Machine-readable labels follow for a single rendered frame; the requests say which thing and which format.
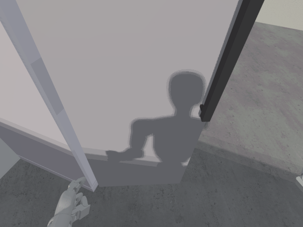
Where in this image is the robot left forearm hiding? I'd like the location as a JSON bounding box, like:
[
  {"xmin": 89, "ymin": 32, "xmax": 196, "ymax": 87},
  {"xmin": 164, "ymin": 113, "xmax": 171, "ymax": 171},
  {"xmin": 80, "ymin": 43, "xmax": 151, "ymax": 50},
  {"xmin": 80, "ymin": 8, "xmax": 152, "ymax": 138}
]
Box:
[{"xmin": 47, "ymin": 214, "xmax": 72, "ymax": 227}]

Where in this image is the handle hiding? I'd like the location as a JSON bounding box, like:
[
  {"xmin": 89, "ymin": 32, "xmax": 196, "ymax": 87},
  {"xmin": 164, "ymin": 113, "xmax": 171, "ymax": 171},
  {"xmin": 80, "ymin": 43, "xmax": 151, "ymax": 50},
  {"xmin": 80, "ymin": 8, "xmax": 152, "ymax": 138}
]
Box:
[{"xmin": 200, "ymin": 0, "xmax": 264, "ymax": 122}]

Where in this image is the fridge door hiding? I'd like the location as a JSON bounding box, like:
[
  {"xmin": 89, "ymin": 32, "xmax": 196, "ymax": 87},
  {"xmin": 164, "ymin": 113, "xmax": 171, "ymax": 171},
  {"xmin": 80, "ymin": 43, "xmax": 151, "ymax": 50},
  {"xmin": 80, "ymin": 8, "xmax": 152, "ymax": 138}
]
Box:
[{"xmin": 16, "ymin": 0, "xmax": 243, "ymax": 187}]

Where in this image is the left robot hand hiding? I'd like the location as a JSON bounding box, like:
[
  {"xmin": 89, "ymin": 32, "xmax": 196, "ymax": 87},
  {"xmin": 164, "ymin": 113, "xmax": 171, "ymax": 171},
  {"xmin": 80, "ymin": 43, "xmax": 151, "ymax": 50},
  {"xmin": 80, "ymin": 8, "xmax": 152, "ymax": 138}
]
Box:
[{"xmin": 54, "ymin": 177, "xmax": 90, "ymax": 222}]

